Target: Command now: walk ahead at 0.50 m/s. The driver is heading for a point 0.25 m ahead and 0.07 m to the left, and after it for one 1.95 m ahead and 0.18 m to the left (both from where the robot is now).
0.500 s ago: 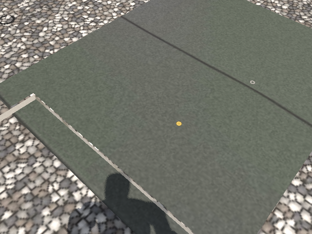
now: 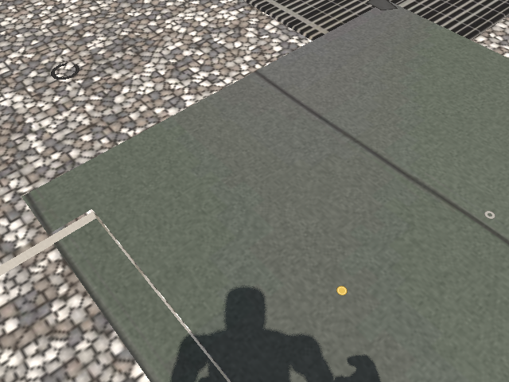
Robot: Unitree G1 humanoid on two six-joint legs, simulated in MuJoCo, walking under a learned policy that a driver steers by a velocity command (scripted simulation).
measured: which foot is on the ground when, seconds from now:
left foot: up 0.00-0.14, down 0.16-1.00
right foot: down 0.00-0.18, up 0.20-0.38, down 0.40-1.00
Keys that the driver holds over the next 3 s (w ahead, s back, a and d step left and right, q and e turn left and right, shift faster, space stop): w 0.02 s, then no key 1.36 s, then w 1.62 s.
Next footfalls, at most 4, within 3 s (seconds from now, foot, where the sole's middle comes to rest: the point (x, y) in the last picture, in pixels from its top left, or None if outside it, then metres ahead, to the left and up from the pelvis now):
0.16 left None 0.27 0.16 -0.78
0.40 right None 0.17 -0.09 -0.75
1.62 left None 0.08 0.20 -0.78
1.98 right None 0.46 -0.09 -0.73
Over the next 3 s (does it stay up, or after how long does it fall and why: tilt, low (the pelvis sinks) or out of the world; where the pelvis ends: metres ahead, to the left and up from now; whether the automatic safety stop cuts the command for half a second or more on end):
stays up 0.88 -0.02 0.05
